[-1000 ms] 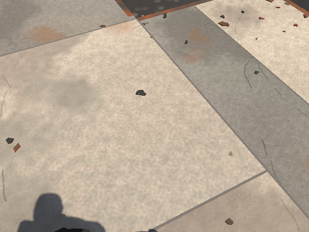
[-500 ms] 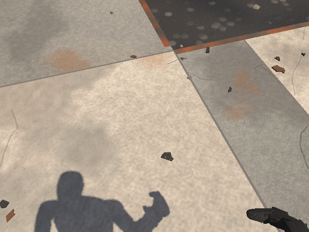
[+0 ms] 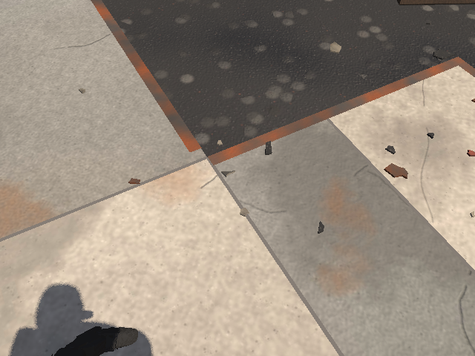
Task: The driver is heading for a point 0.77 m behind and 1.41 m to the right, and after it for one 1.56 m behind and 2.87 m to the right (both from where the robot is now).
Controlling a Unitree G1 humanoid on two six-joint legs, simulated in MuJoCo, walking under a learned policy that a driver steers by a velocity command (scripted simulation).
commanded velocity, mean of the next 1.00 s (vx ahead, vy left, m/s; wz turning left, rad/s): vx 0.10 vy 0.00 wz -0.88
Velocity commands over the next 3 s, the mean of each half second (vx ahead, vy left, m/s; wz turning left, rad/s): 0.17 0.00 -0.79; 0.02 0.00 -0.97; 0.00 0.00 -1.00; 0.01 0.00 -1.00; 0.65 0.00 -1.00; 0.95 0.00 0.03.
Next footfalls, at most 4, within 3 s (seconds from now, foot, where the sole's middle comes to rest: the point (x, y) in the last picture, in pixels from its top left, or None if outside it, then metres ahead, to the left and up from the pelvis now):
0.02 right None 0.27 -0.05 -0.76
0.56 left None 0.41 0.08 -0.76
1.04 right None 0.17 -0.07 -0.76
1.52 left None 0.39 -0.07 -0.76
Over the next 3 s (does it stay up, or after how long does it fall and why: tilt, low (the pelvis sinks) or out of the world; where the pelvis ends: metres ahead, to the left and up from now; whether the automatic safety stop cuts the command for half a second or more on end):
stays up -0.20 -0.45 0.02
